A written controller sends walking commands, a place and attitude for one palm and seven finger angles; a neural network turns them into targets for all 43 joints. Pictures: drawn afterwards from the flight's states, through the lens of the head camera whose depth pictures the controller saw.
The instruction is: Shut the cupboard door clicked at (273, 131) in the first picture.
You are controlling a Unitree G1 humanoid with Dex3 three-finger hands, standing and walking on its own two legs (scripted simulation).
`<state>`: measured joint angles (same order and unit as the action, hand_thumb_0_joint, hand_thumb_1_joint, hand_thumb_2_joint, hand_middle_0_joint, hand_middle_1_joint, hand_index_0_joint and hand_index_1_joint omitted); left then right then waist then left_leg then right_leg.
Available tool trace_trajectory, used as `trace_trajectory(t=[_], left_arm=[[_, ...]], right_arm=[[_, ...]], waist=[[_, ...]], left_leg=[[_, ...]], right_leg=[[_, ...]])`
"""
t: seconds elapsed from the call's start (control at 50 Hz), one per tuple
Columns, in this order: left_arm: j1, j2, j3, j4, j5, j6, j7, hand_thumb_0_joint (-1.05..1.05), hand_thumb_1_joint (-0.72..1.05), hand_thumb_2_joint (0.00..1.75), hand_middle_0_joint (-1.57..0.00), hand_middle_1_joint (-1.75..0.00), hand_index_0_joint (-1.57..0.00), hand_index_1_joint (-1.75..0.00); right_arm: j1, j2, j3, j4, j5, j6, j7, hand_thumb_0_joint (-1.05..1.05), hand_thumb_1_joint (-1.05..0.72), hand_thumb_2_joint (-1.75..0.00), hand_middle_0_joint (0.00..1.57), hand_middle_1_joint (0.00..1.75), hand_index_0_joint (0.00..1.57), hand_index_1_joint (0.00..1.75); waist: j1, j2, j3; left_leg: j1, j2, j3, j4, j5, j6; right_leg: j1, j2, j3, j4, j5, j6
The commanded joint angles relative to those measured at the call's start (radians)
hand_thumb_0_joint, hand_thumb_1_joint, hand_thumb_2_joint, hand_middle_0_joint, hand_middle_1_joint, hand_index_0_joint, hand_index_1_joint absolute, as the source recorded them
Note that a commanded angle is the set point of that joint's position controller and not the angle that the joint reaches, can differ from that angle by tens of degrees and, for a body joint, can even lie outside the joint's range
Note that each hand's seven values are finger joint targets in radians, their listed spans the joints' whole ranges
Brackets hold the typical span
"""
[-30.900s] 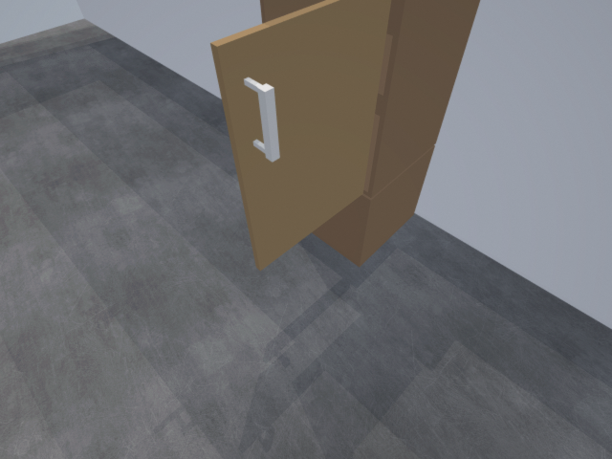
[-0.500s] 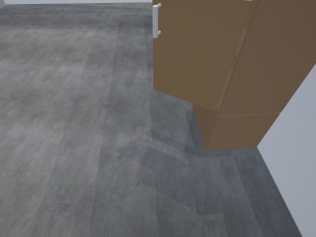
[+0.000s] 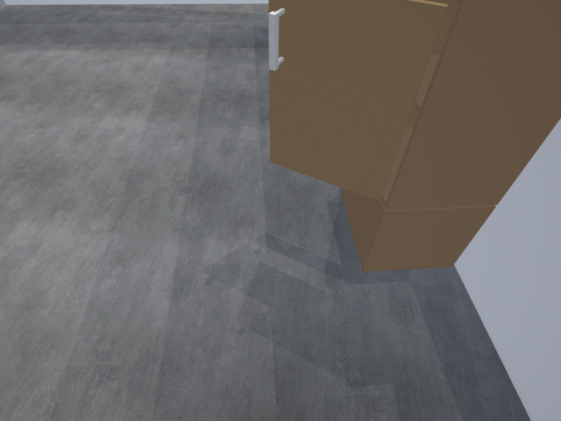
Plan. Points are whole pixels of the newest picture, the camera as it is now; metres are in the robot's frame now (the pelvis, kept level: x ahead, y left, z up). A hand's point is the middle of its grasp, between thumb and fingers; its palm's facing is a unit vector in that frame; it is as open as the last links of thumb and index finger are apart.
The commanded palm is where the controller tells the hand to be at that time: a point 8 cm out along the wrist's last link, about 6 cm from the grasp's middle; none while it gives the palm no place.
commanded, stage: walk to a spot facing it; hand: left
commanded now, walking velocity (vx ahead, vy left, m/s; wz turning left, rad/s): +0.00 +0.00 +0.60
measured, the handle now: (277, 39) +0.99 +0.05 +0.11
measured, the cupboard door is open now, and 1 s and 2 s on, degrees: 58 58 58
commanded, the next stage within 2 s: turn to face it in 1.34 s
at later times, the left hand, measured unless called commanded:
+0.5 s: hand out of the picture +0.03 +0.24 -0.18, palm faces +0.27 -0.93 -0.23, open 7.4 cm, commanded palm none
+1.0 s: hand out of the picture -0.04 +0.16 -0.15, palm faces +0.58 -0.77 -0.28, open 7.4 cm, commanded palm none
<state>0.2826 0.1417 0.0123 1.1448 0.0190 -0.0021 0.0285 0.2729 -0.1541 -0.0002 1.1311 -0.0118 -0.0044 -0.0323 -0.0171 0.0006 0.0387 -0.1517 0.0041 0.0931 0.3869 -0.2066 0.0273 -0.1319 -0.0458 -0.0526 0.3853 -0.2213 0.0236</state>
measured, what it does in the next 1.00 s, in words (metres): steps on the spot, turning left: right foot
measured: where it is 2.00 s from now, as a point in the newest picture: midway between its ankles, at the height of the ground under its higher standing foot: (190, 414)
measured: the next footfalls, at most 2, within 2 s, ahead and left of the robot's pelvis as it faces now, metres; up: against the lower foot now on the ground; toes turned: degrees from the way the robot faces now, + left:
right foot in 0.74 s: +0.09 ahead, -0.12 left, +0.00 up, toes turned +26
left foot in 1.22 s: +0.16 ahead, +0.20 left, +0.00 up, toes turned +52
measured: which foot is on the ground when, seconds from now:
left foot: down 0.00-0.74, up 0.76-1.00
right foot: down 0.00-0.30, up 0.32-0.72, down 0.74-1.00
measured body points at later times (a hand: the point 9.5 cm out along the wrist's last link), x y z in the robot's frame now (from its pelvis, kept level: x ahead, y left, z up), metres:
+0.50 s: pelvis -0.01 +0.02 +0.00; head +0.03 +0.05 +0.44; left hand +0.02 +0.29 -0.16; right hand +0.07 -0.22 -0.14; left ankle +0.00 +0.09 -0.74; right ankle -0.02 -0.15 -0.66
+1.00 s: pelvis +0.08 -0.01 +0.00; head +0.13 +0.00 +0.45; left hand -0.07 +0.20 -0.13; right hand +0.28 -0.19 -0.16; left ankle +0.03 +0.15 -0.65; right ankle +0.05 -0.13 -0.74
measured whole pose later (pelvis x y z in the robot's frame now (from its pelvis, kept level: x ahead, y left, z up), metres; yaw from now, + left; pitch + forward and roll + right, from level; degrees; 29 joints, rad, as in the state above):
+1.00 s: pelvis +0.08 -0.01 +0.00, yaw +37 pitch +1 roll +3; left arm 0.35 0.17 0.05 0.96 0.03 -0.04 0.01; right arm 0.20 -0.28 -0.08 0.94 -0.03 0.04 0.04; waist -0.03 0.02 0.08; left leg -0.64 0.03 0.01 1.11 -0.24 -0.02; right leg -0.02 -0.08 -0.18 0.34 -0.33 0.00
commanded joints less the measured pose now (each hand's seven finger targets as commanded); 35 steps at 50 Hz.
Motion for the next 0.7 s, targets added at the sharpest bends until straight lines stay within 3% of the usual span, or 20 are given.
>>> trace_trajectory(t=[0.0,0.08,0.14,0.18,0.2,0.22,0.24,0.26,0.28,0.3,0.32,0.34,0.38,0.4,0.44,0.54,0.58,0.62,0.66,0.68], left_arm=[[0.082,0.121,0.031,-0.038,-0.004,-0.001,0.015,0.00,0.90,0.90,-0.20,-0.30,-0.20,-0.30],[0.065,0.162,0.059,-0.082,-0.001,0.011,0.014,0.00,0.90,0.90,-0.20,-0.30,-0.20,-0.30],[0.037,0.198,0.080,-0.126,0.004,0.018,0.015,0.00,0.90,0.90,-0.20,-0.30,-0.20,-0.30],[-0.004,0.211,0.088,-0.160,0.010,0.018,0.018,0.00,0.90,0.90,-0.20,-0.30,-0.20,-0.30],[-0.028,0.216,0.094,-0.179,0.014,0.017,0.019,0.00,0.90,0.90,-0.20,-0.30,-0.20,-0.30],[-0.045,0.218,0.097,-0.191,0.014,0.019,0.018,0.00,0.90,0.90,-0.20,-0.30,-0.20,-0.30],[-0.056,0.217,0.098,-0.207,0.012,0.023,0.015,0.00,0.90,0.90,-0.20,-0.30,-0.20,-0.30],[-0.040,0.180,0.095,-0.223,0.003,0.031,0.009,0.00,0.90,0.90,-0.20,-0.30,-0.20,-0.30],[-0.058,0.147,0.084,-0.251,-0.006,0.034,0.009,0.00,0.90,0.90,-0.20,-0.30,-0.20,-0.30],[-0.120,0.157,0.083,-0.263,0.004,0.047,0.016,0.00,0.90,0.90,-0.20,-0.30,-0.20,-0.30],[-0.124,0.160,0.086,-0.262,0.006,0.053,0.015,0.00,0.90,0.90,-0.20,-0.30,-0.20,-0.30],[-0.123,0.165,0.090,-0.263,0.007,0.049,0.009,0.00,0.90,0.90,-0.20,-0.30,-0.20,-0.30],[-0.114,0.170,0.089,-0.259,0.008,0.036,-0.003,0.00,0.90,0.90,-0.20,-0.30,-0.20,-0.30],[-0.109,0.166,0.089,-0.260,0.007,0.033,-0.005,0.00,0.90,0.90,-0.20,-0.30,-0.20,-0.30],[-0.109,0.166,0.087,-0.269,0.004,0.033,-0.007,0.00,0.90,0.90,-0.20,-0.30,-0.20,-0.30],[-0.162,0.173,0.079,-0.315,0.011,0.030,-0.023,0.00,0.90,0.90,-0.20,-0.30,-0.20,-0.30],[-0.170,0.182,0.076,-0.331,0.011,0.022,-0.029,0.00,0.90,0.90,-0.20,-0.30,-0.20,-0.30],[-0.155,0.180,0.072,-0.332,0.008,0.017,-0.032,0.00,0.90,0.90,-0.20,-0.30,-0.20,-0.30],[-0.059,0.186,0.076,-0.307,0.007,0.013,-0.034,0.00,0.90,0.90,-0.20,-0.30,-0.20,-0.30],[0.018,0.206,0.084,-0.288,0.008,0.006,-0.034,0.00,0.90,0.90,-0.20,-0.30,-0.20,-0.30]], right_arm=[[0.055,-0.093,-0.023,-0.041,0.001,0.007,0.001,0.00,-0.90,-0.90,0.20,0.30,0.20,0.30],[0.028,-0.114,-0.041,-0.083,0.000,0.023,0.008,0.00,-0.90,-0.90,0.20,0.30,0.20,0.30],[0.015,-0.096,-0.055,-0.119,-0.004,0.037,0.016,0.00,-0.90,-0.90,0.20,0.30,0.20,0.30],[0.007,-0.098,-0.064,-0.146,-0.008,0.043,0.022,0.00,-0.90,-0.90,0.20,0.30,0.20,0.30],[0.007,-0.096,-0.068,-0.156,-0.007,0.042,0.026,0.00,-0.90,-0.90,0.20,0.30,0.20,0.30],[0.012,-0.101,-0.069,-0.162,-0.005,0.039,0.031,0.00,-0.90,-0.90,0.20,0.30,0.20,0.30],[0.041,-0.119,-0.071,-0.162,-0.004,0.033,0.034,0.00,-0.90,-0.90,0.20,0.30,0.20,0.30],[0.079,-0.168,-0.078,-0.164,-0.009,0.026,0.033,0.00,-0.90,-0.90,0.20,0.30,0.20,0.30],[0.120,-0.241,-0.095,-0.162,-0.021,0.021,0.021,0.00,-0.90,-0.90,0.20,0.30,0.20,0.30],[0.165,-0.249,-0.098,-0.135,-0.025,0.024,0.006,0.00,-0.90,-0.90,0.20,0.30,0.20,0.30],[0.139,-0.240,-0.094,-0.142,-0.020,0.024,-0.001,0.00,-0.90,-0.90,0.20,0.30,0.20,0.30],[0.098,-0.234,-0.093,-0.168,-0.020,0.022,-0.005,0.00,-0.90,-0.90,0.20,0.30,0.20,0.30],[0.049,-0.226,-0.085,-0.193,-0.018,0.012,-0.008,0.00,-0.90,-0.90,0.20,0.30,0.20,0.30],[0.040,-0.227,-0.089,-0.198,-0.018,0.009,-0.009,0.00,-0.90,-0.90,0.20,0.30,0.20,0.30],[0.038,-0.228,-0.089,-0.207,-0.017,0.010,-0.008,0.00,-0.90,-0.90,0.20,0.30,0.20,0.30],[0.040,-0.256,-0.102,-0.223,-0.023,0.020,0.007,0.00,-0.90,-0.90,0.20,0.30,0.20,0.30],[0.042,-0.270,-0.108,-0.226,-0.024,0.019,0.012,0.00,-0.90,-0.90,0.20,0.30,0.20,0.30],[0.022,-0.277,-0.114,-0.235,-0.025,0.022,0.016,0.00,-0.90,-0.90,0.20,0.30,0.20,0.30],[-0.027,-0.279,-0.116,-0.251,-0.023,0.024,0.019,0.00,-0.90,-0.90,0.20,0.30,0.20,0.30],[-0.067,-0.269,-0.114,-0.262,-0.015,0.025,0.019,0.00,-0.90,-0.90,0.20,0.30,0.20,0.30]], waist=[[0.012,-0.004,0.058],[0.019,-0.028,0.048],[0.016,-0.142,0.032],[0.007,-0.196,0.014],[0.000,-0.192,0.005],[-0.007,-0.167,0.002],[-0.021,-0.081,-0.015],[-0.030,0.131,-0.022],[-0.052,0.333,-0.014],[-0.077,0.281,-0.034],[-0.050,0.256,-0.024],[-0.036,0.178,-0.024],[-0.011,0.084,-0.057],[-0.006,0.073,-0.081],[-0.007,0.071,-0.100],[-0.033,0.147,-0.049],[-0.038,0.166,-0.060],[-0.031,0.185,-0.049],[0.014,0.168,-0.056],[0.059,0.133,-0.061]], left_leg=[[-0.067,0.089,-0.118,-0.022,0.155,-0.003],[-0.153,0.066,-0.130,0.065,0.115,-0.001],[-0.197,0.018,-0.061,0.257,0.028,-0.023],[-0.214,0.020,-0.043,0.402,-0.160,-0.036],[-0.216,0.038,-0.049,0.387,-0.209,-0.039],[-0.187,0.055,-0.055,0.314,-0.176,-0.039],[-0.125,0.076,-0.091,0.201,0.002,-0.026],[-0.077,0.165,-0.295,0.070,0.262,0.025],[-0.004,0.325,-0.573,-0.048,0.467,0.129],[0.000,0.329,-0.620,-0.093,0.387,0.131],[-0.018,0.302,-0.579,-0.106,0.311,0.091],[-0.030,0.275,-0.546,-0.098,0.250,0.080],[0.005,0.222,-0.478,-0.079,0.274,0.085],[0.030,0.211,-0.462,-0.075,0.294,0.092],[0.042,0.195,-0.461,-0.082,0.237,0.105],[-0.012,0.163,-0.552,-0.163,-0.245,0.131],[0.001,0.157,-0.595,-0.155,-0.302,0.145],[-0.055,0.140,-0.608,-0.150,-0.331,0.140],[-0.170,0.093,-0.576,-0.125,-0.364,0.114],[-0.301,0.046,-0.530,-0.059,-0.383,0.086]], right_leg=[[-0.042,-0.082,0.036,-0.008,0.093,-0.034],[-0.048,-0.123,0.028,0.022,0.030,-0.055],[-0.079,-0.242,0.080,-0.029,-0.029,-0.123],[-0.099,-0.310,0.077,-0.033,0.044,-0.170],[-0.094,-0.330,0.058,0.000,0.106,-0.175],[-0.106,-0.326,0.017,0.053,0.134,-0.154],[-0.144,-0.278,-0.046,0.150,0.103,-0.101],[-0.223,-0.156,-0.126,0.334,-0.030,-0.022],[-0.365,-0.021,-0.104,0.549,-0.385,0.037],[-0.391,-0.010,0.026,0.698,-0.400,0.015],[-0.430,-0.037,0.073,0.740,-0.323,0.009],[-0.435,-0.033,0.079,0.768,-0.258,0.015],[-0.440,-0.025,0.092,0.774,-0.152,0.033],[-0.439,-0.021,0.097,0.765,-0.135,0.041],[-0.423,-0.016,0.102,0.719,-0.124,0.050],[-0.397,0.020,0.069,0.517,-0.174,0.047],[-0.370,0.036,0.065,0.408,-0.200,0.041],[-0.292,0.058,0.049,0.316,-0.205,0.031],[-0.105,0.092,0.017,0.176,-0.168,0.017],[0.075,0.088,0.016,0.044,-0.118,0.011]])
